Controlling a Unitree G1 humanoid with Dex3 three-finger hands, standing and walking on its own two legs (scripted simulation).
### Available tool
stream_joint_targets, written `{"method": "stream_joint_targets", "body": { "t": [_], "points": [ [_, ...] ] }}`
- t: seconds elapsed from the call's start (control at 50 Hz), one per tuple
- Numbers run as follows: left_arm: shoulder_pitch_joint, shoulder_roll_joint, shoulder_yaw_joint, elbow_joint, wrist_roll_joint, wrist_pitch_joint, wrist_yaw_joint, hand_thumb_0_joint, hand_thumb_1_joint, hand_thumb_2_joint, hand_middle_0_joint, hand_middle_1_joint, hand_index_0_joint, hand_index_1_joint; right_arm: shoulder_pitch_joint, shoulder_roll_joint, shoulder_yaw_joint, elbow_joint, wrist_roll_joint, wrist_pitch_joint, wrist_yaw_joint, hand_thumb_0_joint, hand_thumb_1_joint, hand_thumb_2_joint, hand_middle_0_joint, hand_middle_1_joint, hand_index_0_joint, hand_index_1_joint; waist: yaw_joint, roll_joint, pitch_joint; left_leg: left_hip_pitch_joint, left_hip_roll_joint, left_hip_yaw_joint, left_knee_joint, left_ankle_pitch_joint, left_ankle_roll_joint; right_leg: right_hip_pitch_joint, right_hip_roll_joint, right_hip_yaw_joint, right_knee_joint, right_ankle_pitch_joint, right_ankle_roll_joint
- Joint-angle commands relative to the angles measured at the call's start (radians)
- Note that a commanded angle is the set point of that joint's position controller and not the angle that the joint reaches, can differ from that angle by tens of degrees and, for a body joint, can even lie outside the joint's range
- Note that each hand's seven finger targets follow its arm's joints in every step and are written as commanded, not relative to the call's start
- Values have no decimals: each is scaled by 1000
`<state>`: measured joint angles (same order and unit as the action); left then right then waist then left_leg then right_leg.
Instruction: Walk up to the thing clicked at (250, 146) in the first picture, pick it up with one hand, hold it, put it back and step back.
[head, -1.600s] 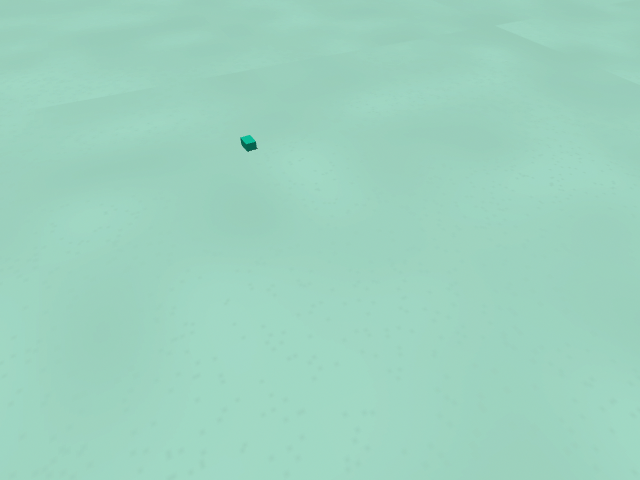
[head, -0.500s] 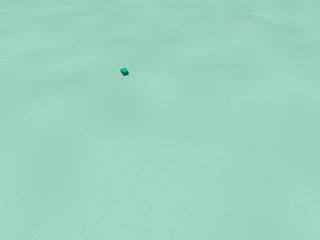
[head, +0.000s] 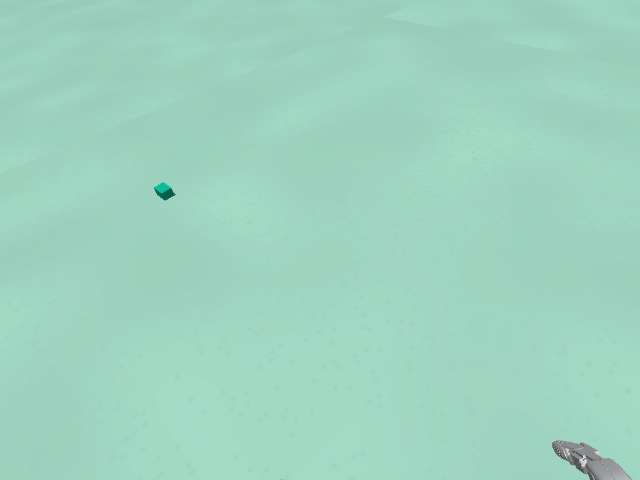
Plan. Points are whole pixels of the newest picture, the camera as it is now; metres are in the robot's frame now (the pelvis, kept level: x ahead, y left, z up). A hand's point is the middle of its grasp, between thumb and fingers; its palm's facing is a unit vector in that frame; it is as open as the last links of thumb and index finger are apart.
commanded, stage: walk up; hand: left
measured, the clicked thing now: (164, 191) +1.72 +0.96 -0.74
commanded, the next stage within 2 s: none
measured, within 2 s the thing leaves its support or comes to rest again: neither
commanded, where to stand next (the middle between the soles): +1.27 +1.07 m, yaw -45 degrees
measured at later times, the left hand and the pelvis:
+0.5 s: hand (131, 318) +0.46 +0.39 -0.11, palm faces -0.30 -0.81 -0.50, open 7.4 cm; pelvis +0.27 +0.14 +0.00, yaw -13 degrees
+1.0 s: hand (86, 265) +0.64 +0.59 -0.15, palm faces -0.33 -0.74 -0.58, open 7.4 cm; pelvis +0.51 +0.27 -0.03, yaw -20 degrees
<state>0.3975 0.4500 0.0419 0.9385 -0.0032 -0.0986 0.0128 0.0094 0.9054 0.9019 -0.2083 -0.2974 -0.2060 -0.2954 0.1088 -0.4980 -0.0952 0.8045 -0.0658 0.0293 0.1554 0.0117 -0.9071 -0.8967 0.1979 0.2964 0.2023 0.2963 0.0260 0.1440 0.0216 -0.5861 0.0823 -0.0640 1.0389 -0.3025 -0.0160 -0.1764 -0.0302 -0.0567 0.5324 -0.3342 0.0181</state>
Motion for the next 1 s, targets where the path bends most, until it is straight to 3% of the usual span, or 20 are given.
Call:
{"method": "stream_joint_targets", "body": {
  "t": [0.0,0.12,0.18,0.2,0.22,0.3,0.4,0.48,0.52,0.54,0.56,0.58,0.6,0.7,0.84,0.88,0.92,0.94,0.96,0.98],
  "points": [
    [-93,360,99,-106,0,-52,26,0,900,900,-200,-300,-200,-300,-97,-205,-63,-156,9,-19,22,0,-900,-900,200,300,200,300,-46,-230,67,-58,45,-9,-98,162,-14,-128,-197,263,-333,-155,-191],
    [-117,378,95,-99,21,-32,34,0,900,900,-200,-300,-200,-300,-75,-153,-73,-137,25,-26,33,0,-900,-900,200,300,200,300,-81,-267,14,242,38,69,-342,168,9,-151,-211,143,-212,196,-170],
    [-88,276,58,-102,22,-13,41,0,900,900,-200,-300,-200,-300,298,-241,-128,-26,8,-39,-9,0,-900,-900,200,300,200,300,-264,53,-176,749,-20,61,-499,-46,54,-345,-91,36,476,222,-90],
    [-48,147,17,-127,2,-14,46,0,900,900,-200,-300,-200,-300,351,-335,-142,-29,-1,-56,-35,0,-900,-900,200,300,200,300,-254,371,-189,833,244,-400,-704,-199,90,-614,78,49,735,-257,-70],
    [-22,181,9,-102,-9,-13,67,0,900,900,-200,-300,-200,-300,212,-390,-153,-45,41,-63,-52,0,-900,-900,200,300,200,300,-154,325,-194,700,311,-623,-861,-308,157,-615,45,160,873,-212,-120],
    [-58,285,48,-12,-21,-6,35,0,900,900,-200,-300,-200,-300,72,-187,-97,-89,34,-64,-67,0,-900,-900,200,300,200,300,-89,61,-88,466,195,-170,-731,-84,181,-481,-108,96,617,5,-69],
    [-150,209,47,-42,-12,9,19,0,900,900,-200,-300,-200,-300,119,-158,-85,-101,4,-72,-64,0,-900,-900,200,300,200,300,-101,32,-25,390,219,-44,-752,188,267,-397,-108,9,374,-3,-41],
    [-122,197,65,-33,-7,14,13,0,900,900,-200,-300,-200,-300,26,-142,-70,-151,3,-58,-51,0,-900,-900,200,300,200,300,-50,-50,-27,198,167,71,-715,-23,218,-95,-72,-24,174,190,-61],
    [36,235,97,9,2,14,27,0,900,900,-200,-300,-200,-300,-9,-119,-56,-170,3,-50,-46,0,-900,-900,200,300,200,300,47,-165,-99,72,96,179,-451,152,147,201,-41,-50,62,227,-82],
    [137,282,124,23,8,12,40,0,900,900,-200,-300,-200,-300,29,-84,-44,-178,3,-53,-47,0,-900,-900,200,300,200,300,98,-263,-157,-64,30,212,-231,143,87,389,-72,36,20,109,-114],
    [175,339,136,10,19,9,55,0,900,900,-200,-300,-200,-300,89,-43,-28,-178,-5,-47,-51,0,-900,-900,200,300,200,300,91,-414,-156,-243,-56,191,13,-261,33,454,-287,393,-121,-116,-182],
    [77,372,126,-59,8,10,65,0,900,900,-200,-300,-200,-300,138,-126,-48,-170,-10,-27,-56,0,-900,-900,200,300,200,300,38,-267,-128,-277,-45,13,164,-243,-20,315,-452,740,-248,-316,-282],
    [-9,383,125,-81,-12,13,78,0,900,900,-200,-300,-200,-300,105,-202,-73,-164,-9,-13,-66,0,-900,-900,200,300,200,300,15,-187,-81,-278,19,-77,246,-209,-36,198,-495,818,-278,-453,-360],
    [-117,312,104,-104,5,-16,68,0,900,900,-200,-300,-200,-300,164,-176,-62,-80,4,2,-48,0,-900,-900,200,300,200,300,-76,-205,-10,-84,64,-56,99,-34,-13,-98,-266,322,-203,-89,-223],
    [-95,380,121,-98,29,-32,71,0,900,900,-200,-300,-200,-300,22,-161,-69,-127,5,16,-7,0,-900,-900,200,300,200,300,-54,-290,34,31,70,35,-124,41,-6,-278,-212,215,-161,-152,-216],
    [-119,398,123,-99,32,-27,75,0,900,900,-200,-300,-200,-300,39,-162,-78,-121,9,9,-7,0,-900,-900,200,300,200,300,-75,-290,3,147,58,54,-193,26,6,-313,-218,200,-111,-117,-208],
    [-191,370,112,-107,34,-14,76,0,900,900,-200,-300,-200,-300,189,-165,-97,-75,6,0,-20,0,-900,-900,200,300,200,300,-185,-215,-59,403,-10,134,-354,3,16,-406,-172,112,95,27,-161],
    [-144,282,83,-95,38,-4,78,0,900,900,-200,-300,-200,-300,300,-200,-119,-35,-7,-7,-33,0,-900,-900,200,300,200,300,-240,-17,-114,585,-28,91,-445,-59,29,-497,-93,29,386,38,-113],
    [-88,157,47,-110,18,2,82,0,900,900,-200,-300,-200,-300,326,-307,-135,-53,-20,-21,-49,0,-900,-900,200,300,200,300,-232,332,-85,614,217,-314,-700,-127,55,-698,85,-1,637,-268,-63],
    [-71,201,50,-77,4,4,109,0,900,900,-200,-300,-200,-300,243,-373,-146,-64,9,-25,-66,0,-900,-900,200,300,200,300,-168,326,-97,577,296,-543,-794,-204,155,-727,45,106,769,-261,-103]
  ]
}}
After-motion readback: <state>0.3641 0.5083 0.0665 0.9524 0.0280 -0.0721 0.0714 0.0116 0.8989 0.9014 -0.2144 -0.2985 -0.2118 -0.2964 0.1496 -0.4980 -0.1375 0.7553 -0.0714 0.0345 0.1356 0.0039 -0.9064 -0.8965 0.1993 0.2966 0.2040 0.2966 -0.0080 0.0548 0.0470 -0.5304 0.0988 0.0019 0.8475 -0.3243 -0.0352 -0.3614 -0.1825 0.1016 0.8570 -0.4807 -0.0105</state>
